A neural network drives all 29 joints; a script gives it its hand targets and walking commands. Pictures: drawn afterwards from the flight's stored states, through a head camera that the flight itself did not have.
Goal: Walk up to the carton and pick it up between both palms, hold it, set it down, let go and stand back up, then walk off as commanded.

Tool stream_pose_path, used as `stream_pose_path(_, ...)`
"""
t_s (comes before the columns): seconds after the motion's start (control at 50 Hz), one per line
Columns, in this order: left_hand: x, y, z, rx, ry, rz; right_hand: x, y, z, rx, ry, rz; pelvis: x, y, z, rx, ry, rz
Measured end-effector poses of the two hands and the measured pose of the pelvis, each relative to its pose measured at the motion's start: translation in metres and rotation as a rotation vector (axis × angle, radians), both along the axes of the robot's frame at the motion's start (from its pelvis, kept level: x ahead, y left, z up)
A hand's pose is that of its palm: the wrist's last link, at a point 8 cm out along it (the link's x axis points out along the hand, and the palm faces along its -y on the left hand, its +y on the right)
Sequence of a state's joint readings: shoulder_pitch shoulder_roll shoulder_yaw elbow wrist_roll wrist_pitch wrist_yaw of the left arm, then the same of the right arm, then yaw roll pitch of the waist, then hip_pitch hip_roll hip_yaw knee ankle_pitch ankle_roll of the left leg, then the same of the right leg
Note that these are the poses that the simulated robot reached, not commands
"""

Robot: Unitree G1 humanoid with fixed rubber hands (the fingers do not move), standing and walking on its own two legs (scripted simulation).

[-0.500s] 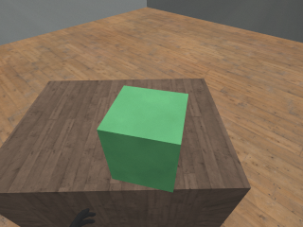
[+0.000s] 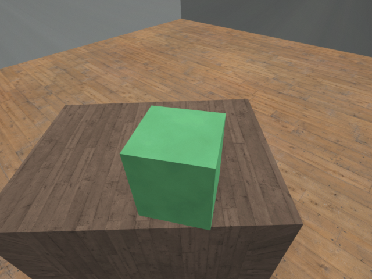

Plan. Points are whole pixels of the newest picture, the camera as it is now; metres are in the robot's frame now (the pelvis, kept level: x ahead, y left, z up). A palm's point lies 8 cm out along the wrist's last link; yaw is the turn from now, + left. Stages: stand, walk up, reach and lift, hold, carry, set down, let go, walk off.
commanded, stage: stand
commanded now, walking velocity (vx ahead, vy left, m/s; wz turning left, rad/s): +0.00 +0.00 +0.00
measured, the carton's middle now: (180, 166) +0.43 +0.03 +0.02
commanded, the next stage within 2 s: walk off in 0.42 s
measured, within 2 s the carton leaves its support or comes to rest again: neither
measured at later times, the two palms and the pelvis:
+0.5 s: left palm out of the picture +0.10 +0.25 -0.11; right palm out of the picture +0.00 -0.28 -0.13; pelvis -0.01 +0.00 +0.00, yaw +0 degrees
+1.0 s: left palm out of the picture +0.03 +0.29 -0.16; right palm out of the picture -0.07 -0.26 -0.11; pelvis -0.08 +0.04 -0.02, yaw -1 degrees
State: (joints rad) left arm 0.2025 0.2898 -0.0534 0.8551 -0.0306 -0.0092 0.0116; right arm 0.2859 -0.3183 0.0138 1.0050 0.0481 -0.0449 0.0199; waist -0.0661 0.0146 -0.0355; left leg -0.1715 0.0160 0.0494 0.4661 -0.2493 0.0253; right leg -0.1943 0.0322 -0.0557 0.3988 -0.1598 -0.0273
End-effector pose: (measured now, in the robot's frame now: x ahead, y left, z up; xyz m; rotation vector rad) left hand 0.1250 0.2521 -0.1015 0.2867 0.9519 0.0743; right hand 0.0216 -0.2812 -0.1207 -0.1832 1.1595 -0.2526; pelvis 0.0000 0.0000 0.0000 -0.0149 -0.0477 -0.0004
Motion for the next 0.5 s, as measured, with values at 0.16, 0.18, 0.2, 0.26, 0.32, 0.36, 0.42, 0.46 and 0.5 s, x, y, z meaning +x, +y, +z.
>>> stream_pose_path(0.16, -0.014, 0.001, -0.004, 0.006, 0.031, 0.009, -0.013, -0.001, -0.003, 0.005, 0.023, -0.007, -0.006, -0.001, 0.000, 0.002, -0.009, 0.000)
stream_pose_path(0.18, -0.016, 0.002, -0.004, 0.007, 0.037, 0.010, -0.014, -0.001, -0.004, 0.006, 0.028, -0.008, -0.007, -0.001, 0.000, 0.002, -0.009, 0.000)
stream_pose_path(0.2, -0.018, 0.002, -0.005, 0.008, 0.043, 0.012, -0.016, -0.001, -0.004, 0.006, 0.034, -0.010, -0.007, -0.001, 0.000, 0.002, -0.010, 0.000)
stream_pose_path(0.26, -0.022, 0.002, -0.006, 0.009, 0.056, 0.013, -0.021, -0.001, -0.005, 0.008, 0.050, -0.012, -0.009, -0.002, 0.000, 0.002, -0.012, 0.000)
stream_pose_path(0.32, -0.024, 0.002, -0.008, 0.010, 0.066, 0.015, -0.024, -0.001, -0.006, 0.008, 0.064, -0.016, -0.009, -0.002, 0.000, 0.002, -0.012, 0.000)
stream_pose_path(0.36, -0.025, 0.002, -0.008, 0.010, 0.068, 0.015, -0.025, -0.001, -0.006, 0.008, 0.070, -0.017, -0.009, -0.002, 0.000, 0.002, -0.012, 0.000)
stream_pose_path(0.42, -0.025, 0.002, -0.009, 0.008, 0.071, 0.015, -0.026, -0.002, -0.006, 0.007, 0.074, -0.017, -0.009, -0.002, 0.000, 0.002, -0.012, 0.000)
stream_pose_path(0.46, -0.025, 0.002, -0.009, 0.008, 0.074, 0.016, -0.026, -0.002, -0.006, 0.006, 0.076, -0.017, -0.009, -0.002, 0.000, 0.002, -0.012, 0.000)
stream_pose_path(0.5, -0.025, 0.002, -0.009, 0.008, 0.076, 0.016, -0.026, -0.002, -0.005, 0.006, 0.076, -0.017, -0.008, -0.002, 0.000, 0.002, -0.011, 0.000)
